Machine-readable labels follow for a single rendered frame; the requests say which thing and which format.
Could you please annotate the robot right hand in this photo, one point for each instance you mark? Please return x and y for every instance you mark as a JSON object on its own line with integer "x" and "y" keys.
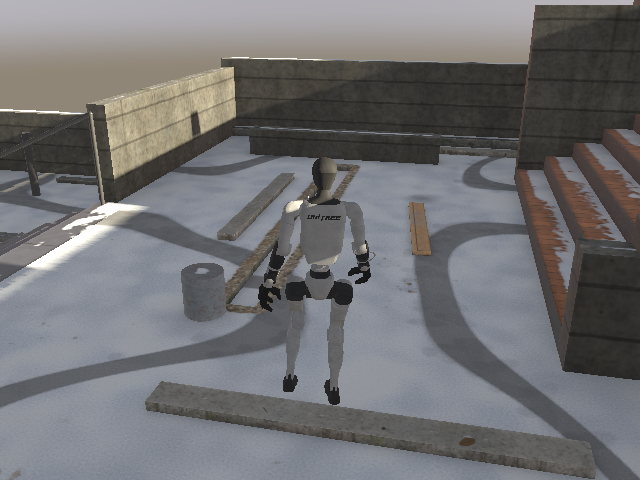
{"x": 356, "y": 270}

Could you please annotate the right robot forearm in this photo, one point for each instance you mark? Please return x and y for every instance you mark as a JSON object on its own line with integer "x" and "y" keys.
{"x": 363, "y": 259}

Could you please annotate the robot torso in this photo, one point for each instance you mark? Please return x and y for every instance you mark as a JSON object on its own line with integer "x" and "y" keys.
{"x": 321, "y": 239}

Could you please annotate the robot left hand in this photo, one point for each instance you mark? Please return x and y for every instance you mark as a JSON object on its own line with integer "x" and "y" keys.
{"x": 263, "y": 296}

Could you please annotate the left robot forearm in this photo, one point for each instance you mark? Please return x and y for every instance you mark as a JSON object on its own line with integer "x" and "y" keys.
{"x": 273, "y": 269}

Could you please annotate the right robot upper arm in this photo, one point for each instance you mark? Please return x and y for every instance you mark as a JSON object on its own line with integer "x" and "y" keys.
{"x": 354, "y": 212}

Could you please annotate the left robot upper arm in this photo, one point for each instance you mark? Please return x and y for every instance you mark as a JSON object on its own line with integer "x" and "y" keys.
{"x": 290, "y": 210}

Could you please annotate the robot head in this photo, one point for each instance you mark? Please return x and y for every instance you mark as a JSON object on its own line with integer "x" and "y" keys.
{"x": 324, "y": 171}

